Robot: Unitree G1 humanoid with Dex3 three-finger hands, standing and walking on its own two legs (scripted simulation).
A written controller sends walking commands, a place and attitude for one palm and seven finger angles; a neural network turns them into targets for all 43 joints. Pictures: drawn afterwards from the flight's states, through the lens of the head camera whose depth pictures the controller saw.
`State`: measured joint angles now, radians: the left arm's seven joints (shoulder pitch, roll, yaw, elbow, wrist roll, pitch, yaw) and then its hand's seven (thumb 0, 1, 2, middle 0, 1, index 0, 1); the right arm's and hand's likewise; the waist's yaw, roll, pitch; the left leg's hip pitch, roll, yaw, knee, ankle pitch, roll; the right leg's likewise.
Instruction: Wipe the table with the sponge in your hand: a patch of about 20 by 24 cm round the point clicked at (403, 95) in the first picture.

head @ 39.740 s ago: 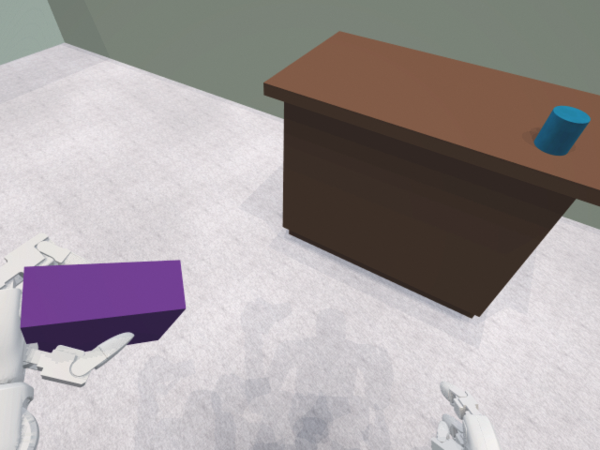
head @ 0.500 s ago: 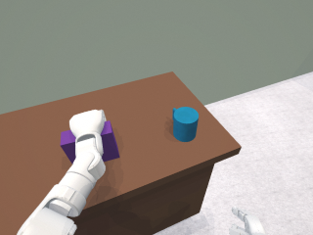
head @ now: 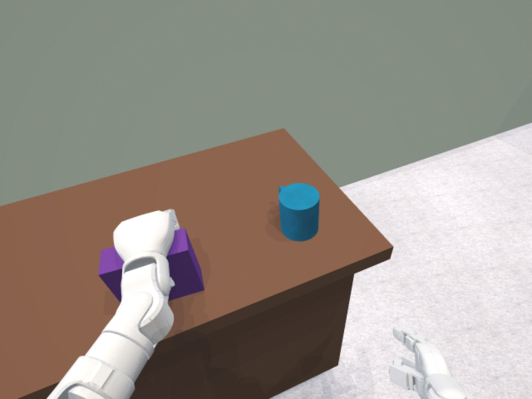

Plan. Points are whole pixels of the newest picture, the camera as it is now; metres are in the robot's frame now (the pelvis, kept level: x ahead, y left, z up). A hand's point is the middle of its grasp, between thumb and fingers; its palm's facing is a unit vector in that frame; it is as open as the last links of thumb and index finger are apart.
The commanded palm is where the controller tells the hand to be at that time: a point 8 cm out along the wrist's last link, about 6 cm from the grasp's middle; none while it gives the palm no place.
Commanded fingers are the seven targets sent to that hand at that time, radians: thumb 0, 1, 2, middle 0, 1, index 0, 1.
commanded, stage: wipe back along the third lane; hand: left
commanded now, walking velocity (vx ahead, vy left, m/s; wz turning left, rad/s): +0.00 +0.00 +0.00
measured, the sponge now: (159, 278) +0.31 +0.23 +0.01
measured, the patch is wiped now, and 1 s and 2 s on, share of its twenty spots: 1.00 1.00 1.00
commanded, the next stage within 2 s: slide back across to the middle lane in 0.06 s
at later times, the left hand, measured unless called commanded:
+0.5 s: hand (145, 267) +0.29 +0.23 +0.07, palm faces +0.01 -0.10 -1.00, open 9.5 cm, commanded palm +0.26 +0.25 +0.13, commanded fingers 0.00 0.10 1.30 -1.20 -1.60 -1.20 -1.60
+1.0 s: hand (96, 286) +0.26 +0.29 +0.07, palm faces -0.02 -0.08 -1.00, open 9.5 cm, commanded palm +0.25 +0.30 +0.13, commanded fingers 0.00 0.10 1.30 -1.20 -1.60 -1.20 -1.60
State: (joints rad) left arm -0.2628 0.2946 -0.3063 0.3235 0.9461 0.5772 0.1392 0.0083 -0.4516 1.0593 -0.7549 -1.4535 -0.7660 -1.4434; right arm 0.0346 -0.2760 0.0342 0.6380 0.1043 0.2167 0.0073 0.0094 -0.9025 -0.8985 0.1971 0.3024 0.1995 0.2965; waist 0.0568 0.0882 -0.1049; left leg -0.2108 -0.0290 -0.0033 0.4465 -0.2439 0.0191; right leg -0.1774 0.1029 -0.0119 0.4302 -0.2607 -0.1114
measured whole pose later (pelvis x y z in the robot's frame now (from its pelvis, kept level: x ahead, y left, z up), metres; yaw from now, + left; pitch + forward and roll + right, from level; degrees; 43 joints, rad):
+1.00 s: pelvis -0.01 -0.01 +0.00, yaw -4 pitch -1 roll +1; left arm 0.04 0.51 0.01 0.15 0.87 0.29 0.06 0.01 -0.47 1.06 -0.78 -1.42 -0.79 -1.41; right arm 0.08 -0.29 0.01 0.68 0.07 0.08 -0.07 0.01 -0.90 -0.90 0.20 0.30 0.20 0.30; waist 0.08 0.09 -0.06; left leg -0.22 -0.03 -0.09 0.50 -0.28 0.03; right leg -0.19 0.15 0.04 0.47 -0.26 -0.13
